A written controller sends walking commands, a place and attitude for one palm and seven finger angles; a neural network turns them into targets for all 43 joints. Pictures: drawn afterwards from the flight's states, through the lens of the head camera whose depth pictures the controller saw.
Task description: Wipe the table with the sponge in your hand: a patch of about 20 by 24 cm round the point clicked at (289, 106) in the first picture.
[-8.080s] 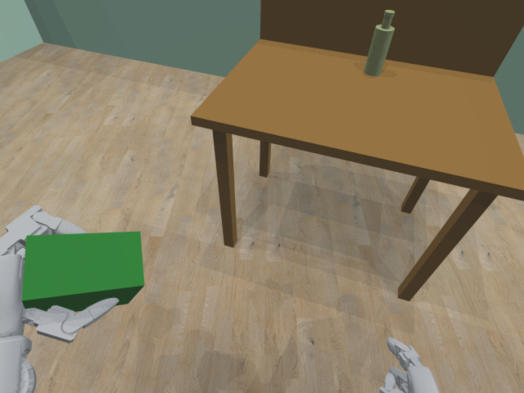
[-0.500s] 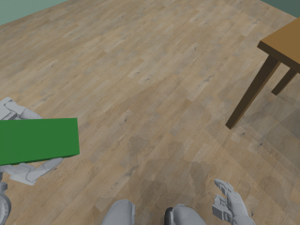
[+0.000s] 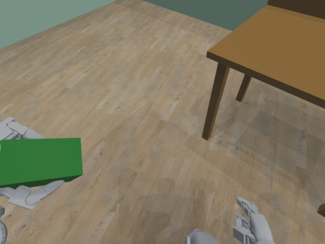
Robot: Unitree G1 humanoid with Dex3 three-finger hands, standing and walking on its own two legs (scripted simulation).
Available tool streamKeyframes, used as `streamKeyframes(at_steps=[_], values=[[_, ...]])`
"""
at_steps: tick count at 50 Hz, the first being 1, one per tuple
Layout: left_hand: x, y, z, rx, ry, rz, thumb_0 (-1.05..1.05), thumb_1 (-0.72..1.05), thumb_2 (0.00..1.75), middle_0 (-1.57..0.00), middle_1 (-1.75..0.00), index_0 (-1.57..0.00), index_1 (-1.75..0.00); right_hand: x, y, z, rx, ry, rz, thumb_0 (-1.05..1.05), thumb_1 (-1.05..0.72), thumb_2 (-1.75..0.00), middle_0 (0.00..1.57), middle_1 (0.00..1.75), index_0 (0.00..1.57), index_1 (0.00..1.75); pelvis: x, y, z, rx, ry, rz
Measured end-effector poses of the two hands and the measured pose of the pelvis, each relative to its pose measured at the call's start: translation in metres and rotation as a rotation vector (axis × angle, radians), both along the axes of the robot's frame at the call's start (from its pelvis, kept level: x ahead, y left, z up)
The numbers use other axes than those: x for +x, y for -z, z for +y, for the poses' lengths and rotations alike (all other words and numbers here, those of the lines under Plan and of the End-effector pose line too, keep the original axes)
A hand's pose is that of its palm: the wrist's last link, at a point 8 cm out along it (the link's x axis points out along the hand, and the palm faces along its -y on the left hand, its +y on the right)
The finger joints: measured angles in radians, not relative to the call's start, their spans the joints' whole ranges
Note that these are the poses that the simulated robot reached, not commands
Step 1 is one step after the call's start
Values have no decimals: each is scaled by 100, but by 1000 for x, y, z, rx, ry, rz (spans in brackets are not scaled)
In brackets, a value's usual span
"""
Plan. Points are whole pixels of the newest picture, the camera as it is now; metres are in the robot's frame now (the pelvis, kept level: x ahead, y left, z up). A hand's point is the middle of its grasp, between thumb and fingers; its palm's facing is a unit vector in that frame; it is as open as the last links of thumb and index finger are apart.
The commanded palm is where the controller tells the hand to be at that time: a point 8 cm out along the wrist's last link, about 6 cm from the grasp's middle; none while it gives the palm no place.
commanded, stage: turn to face it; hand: left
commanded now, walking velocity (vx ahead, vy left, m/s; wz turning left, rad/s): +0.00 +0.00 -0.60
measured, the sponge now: (52, 163) +0.21 +0.22 +0.16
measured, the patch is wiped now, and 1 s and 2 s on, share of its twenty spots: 0.00 0.00 0.00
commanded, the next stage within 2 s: take the last steps up to it in 1.62 s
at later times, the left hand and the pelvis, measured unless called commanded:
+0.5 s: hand (98, 155) +0.23 +0.13 +0.18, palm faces +0.12 -0.86 -0.49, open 10.1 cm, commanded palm +0.18 +0.19 +0.19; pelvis -0.05 -0.03 +0.01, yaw -17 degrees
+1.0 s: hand (195, 177) +0.20 -0.03 +0.19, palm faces -0.22 -0.77 -0.59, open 10.1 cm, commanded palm +0.18 +0.06 +0.19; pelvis -0.11 -0.07 +0.01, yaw -36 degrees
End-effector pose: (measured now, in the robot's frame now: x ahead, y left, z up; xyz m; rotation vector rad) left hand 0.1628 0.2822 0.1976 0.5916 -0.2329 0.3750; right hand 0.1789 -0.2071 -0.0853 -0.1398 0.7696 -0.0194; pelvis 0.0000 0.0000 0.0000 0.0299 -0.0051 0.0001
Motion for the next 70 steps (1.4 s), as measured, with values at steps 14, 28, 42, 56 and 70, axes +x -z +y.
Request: streamKeyframes(at_steps=[14,28,42,56,70], values=[[41,-5,-102,34,306,43,-2,-50,101,-73,-133,-76,-134,-94,16,-86,-18,225,136,1,-90,-90,20,30,20,30,-33,-4,-40,12,178,-1],[35,1,-105,-20,392,-28,-2,-50,101,-73,-133,-76,-134,-162,-18,-115,-134,397,64,1,-90,-90,20,30,20,30,-61,-4,-29,19,338,13],[45,1,-223,14,595,-22,-2,-50,101,-73,-133,-76,-134,-231,31,-109,87,495,74,1,-90,-90,20,30,21,30,-100,6,-70,-33,515,7],[34,-13,-254,48,765,7,-2,-50,101,-73,-133,-76,-134,-335,-12,-165,-95,772,154,1,-90,-90,20,30,20,30,-116,-11,-68,22,696,32],[8,-1,-306,-37,907,-49,-2,-50,101,-73,-134,-76,-134,-364,-1,-120,9,841,-51,1,-90,-90,20,30,20,30,-151,4,-71,-38,870,-3]])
